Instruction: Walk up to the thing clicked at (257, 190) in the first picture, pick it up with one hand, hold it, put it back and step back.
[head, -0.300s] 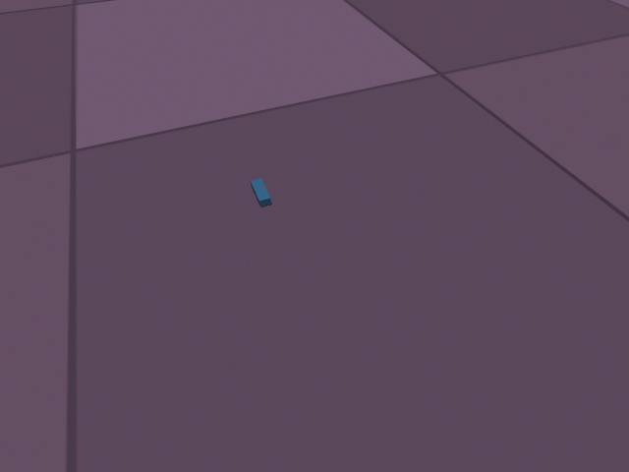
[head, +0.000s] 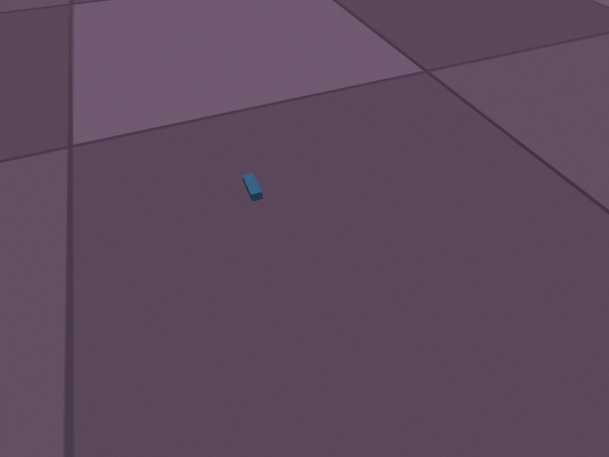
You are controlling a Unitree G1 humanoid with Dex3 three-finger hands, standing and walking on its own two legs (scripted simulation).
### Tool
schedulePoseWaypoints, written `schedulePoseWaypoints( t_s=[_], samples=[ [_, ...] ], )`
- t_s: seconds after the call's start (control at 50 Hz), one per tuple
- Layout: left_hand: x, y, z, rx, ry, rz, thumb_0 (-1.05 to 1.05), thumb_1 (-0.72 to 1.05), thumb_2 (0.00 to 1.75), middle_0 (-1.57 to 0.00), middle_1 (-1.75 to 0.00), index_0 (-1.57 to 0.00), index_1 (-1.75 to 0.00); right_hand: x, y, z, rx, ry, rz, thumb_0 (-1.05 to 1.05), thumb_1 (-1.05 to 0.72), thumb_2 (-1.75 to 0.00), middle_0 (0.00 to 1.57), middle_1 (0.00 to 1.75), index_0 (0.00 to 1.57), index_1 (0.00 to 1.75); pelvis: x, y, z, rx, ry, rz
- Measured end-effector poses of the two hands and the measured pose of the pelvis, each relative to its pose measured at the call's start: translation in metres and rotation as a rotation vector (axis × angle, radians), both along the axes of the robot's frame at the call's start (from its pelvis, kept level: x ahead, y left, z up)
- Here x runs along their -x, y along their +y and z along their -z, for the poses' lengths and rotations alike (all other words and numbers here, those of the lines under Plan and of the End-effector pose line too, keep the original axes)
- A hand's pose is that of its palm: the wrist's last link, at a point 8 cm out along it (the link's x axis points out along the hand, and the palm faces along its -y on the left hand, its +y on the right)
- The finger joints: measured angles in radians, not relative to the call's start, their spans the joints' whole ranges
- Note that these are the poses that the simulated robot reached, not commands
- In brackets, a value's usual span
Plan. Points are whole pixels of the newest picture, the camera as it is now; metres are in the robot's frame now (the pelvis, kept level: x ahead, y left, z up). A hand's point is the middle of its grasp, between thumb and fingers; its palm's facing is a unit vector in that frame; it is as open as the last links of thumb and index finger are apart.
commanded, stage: stand
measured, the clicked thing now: (252, 186) +1.40 +0.30 -0.76
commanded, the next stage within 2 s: walk up in 0.82 s
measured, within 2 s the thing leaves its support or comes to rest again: neither
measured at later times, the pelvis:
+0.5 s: pelvis +0.01 +0.00 +0.00, yaw +0 degrees
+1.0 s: pelvis +0.00 -0.02 -0.01, yaw +11 degrees
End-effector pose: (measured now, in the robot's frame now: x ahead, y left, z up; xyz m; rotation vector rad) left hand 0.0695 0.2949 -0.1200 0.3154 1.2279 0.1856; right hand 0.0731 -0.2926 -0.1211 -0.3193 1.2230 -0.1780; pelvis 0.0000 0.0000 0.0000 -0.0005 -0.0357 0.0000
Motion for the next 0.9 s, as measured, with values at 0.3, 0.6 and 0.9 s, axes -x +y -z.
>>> schedulePoseWaypoints(
  t_s=[0.3,0.6,0.9],
  samples=[
    [-0.003,0.002,0.001,0.002,0.002,-0.004,0.0,0.9,0.9,-0.2,-0.3,-0.2,-0.3,-0.003,0.001,-0.001,0.004,0.01,-0.001,0.01,-0.91,-0.89,0.2,0.3,0.2,0.3,-0.004,0.002,0.0,0.002,0.004,-0.004],
    [-0.003,0.005,0.001,0.005,0.008,-0.012,0.0,0.9,0.9,-0.2,-0.3,-0.2,-0.3,-0.008,0.004,-0.002,0.006,0.008,-0.008,0.01,-0.91,-0.89,0.2,0.3,0.2,0.3,-0.007,0.004,-0.001,0.002,0.006,-0.009],
    [-0.01,0.014,0.001,-0.003,-0.04,-0.073,0.0,0.9,0.9,-0.2,-0.3,-0.2,-0.3,-0.012,0.001,-0.002,0.015,0.007,-0.047,0.01,-0.91,-0.89,0.21,0.3,0.2,0.3,-0.003,0.0,0.004,-0.013,0.019,-0.085]
  ],
)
